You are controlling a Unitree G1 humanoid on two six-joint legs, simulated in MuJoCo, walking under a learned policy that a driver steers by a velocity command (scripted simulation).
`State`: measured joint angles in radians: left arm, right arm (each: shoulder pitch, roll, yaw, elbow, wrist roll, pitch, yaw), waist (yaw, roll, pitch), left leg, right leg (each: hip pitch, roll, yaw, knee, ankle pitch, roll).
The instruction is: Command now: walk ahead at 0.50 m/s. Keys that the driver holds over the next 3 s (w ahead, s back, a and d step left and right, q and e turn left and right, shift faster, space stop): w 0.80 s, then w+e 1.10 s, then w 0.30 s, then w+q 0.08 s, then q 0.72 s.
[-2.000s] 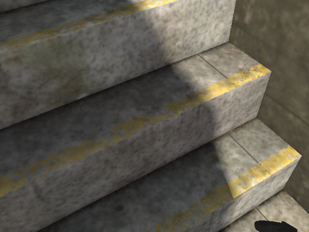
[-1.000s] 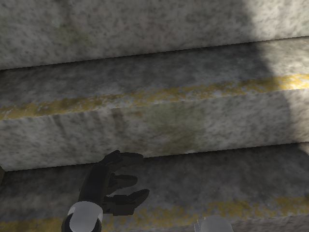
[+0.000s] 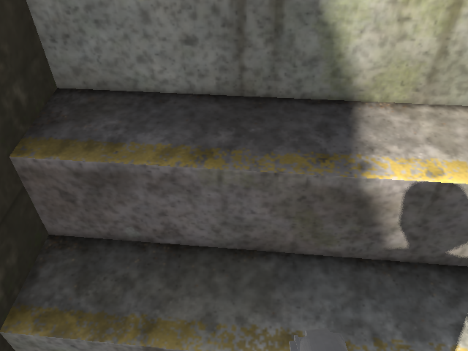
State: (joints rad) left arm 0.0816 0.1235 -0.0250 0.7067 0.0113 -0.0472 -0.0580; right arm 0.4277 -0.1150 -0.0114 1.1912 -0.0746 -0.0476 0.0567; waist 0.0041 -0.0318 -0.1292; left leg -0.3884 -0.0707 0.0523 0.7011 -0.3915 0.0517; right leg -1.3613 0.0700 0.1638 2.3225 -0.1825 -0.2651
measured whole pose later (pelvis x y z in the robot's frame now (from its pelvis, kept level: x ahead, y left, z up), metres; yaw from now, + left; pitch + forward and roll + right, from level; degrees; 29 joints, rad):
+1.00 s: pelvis +0.34 +0.09 +0.40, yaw -3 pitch +3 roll +0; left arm 0.20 0.21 0.07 0.94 0.03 -0.04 -0.04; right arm 0.26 -0.16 -0.03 1.07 0.00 -0.03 -0.03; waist 0.01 -0.04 -0.09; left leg -0.71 0.07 0.17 1.14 -0.48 0.08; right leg -0.93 0.13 0.17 2.08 0.08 -0.13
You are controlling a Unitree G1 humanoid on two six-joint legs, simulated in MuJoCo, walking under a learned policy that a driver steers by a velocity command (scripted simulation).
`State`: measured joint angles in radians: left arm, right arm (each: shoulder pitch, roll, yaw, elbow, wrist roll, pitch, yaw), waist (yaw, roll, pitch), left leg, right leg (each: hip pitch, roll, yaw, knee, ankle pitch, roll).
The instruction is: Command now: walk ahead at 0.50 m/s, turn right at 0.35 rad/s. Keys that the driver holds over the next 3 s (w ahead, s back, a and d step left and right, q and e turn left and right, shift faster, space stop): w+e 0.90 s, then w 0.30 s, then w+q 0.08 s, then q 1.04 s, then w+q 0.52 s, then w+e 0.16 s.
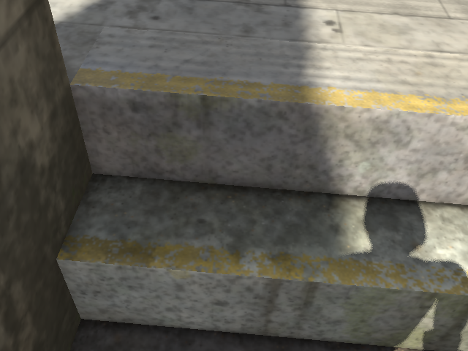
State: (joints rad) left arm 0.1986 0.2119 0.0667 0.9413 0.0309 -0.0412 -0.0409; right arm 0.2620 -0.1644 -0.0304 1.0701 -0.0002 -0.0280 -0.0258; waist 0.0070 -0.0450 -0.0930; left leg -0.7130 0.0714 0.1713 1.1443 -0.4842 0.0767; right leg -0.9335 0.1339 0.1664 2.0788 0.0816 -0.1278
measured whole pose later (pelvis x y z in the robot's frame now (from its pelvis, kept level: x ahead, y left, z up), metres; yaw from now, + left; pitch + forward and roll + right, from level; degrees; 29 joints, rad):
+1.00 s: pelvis +0.33 -0.09 +0.33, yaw -24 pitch +9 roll +0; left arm 0.84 0.24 -0.01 1.04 -0.01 -0.01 -0.05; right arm -0.37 -0.15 0.01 0.48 -0.10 -0.04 0.08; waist 0.22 -0.08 -0.13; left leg -0.63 -0.07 -0.15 1.18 -0.50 0.07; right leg -0.38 0.22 0.44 0.43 -0.05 -0.11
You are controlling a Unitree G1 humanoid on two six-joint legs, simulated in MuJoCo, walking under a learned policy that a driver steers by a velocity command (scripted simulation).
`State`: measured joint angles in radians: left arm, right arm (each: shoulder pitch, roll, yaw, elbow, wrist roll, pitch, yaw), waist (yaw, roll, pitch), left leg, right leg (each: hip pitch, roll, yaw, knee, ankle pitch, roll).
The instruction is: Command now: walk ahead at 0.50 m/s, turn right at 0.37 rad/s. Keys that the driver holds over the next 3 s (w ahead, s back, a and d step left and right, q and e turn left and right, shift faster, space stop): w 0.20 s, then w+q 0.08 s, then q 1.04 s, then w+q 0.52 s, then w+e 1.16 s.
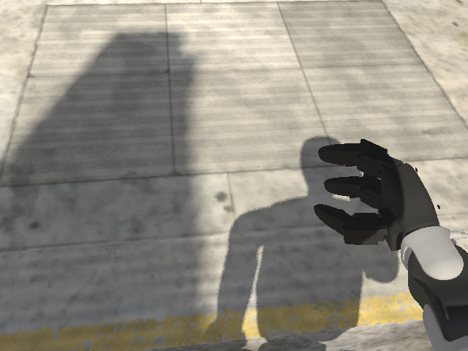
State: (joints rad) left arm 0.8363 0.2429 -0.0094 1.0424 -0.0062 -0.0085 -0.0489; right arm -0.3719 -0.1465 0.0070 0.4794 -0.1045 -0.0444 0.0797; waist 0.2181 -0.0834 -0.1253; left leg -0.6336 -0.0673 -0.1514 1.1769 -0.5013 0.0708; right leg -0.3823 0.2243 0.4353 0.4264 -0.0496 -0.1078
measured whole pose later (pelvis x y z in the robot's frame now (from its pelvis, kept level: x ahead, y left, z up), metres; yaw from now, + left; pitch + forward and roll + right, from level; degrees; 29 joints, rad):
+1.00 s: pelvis +0.24 -0.17 +0.19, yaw +11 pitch +2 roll -1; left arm -0.17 0.18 0.00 0.73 -0.01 -0.04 -0.02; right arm 0.47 -0.19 -0.04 0.83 -0.03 -0.01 0.00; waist -0.17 0.00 -0.07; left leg -0.42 -0.09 -0.15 0.78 -0.39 0.06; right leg -0.52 0.03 -0.08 1.01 -0.39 -0.01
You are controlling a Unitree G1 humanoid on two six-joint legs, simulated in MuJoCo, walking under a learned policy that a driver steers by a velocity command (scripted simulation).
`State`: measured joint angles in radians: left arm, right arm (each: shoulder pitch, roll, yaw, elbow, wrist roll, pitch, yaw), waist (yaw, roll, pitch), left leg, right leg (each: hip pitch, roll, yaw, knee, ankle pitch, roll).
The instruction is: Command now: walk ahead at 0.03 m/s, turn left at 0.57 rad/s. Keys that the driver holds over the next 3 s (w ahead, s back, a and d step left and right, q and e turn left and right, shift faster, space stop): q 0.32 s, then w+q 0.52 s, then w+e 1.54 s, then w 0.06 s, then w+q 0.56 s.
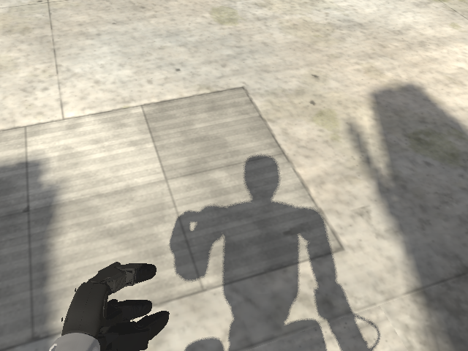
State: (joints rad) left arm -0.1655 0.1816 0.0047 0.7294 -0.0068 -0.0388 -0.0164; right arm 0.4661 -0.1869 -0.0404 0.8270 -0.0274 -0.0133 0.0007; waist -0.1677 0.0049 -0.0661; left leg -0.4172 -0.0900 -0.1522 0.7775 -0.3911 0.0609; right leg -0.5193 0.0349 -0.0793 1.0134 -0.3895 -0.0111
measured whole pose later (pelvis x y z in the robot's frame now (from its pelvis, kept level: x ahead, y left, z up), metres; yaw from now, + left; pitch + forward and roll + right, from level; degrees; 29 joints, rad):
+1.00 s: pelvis +0.21 +0.24 +0.13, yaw +29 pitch +4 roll +2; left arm 0.35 0.24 0.05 1.03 0.03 -0.13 -0.12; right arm 0.16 -0.22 0.00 0.93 -0.03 -0.02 0.09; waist 0.01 -0.01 -0.06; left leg -0.85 -0.05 0.17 1.30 -0.53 0.11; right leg -0.58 0.00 0.34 1.78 0.20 -0.15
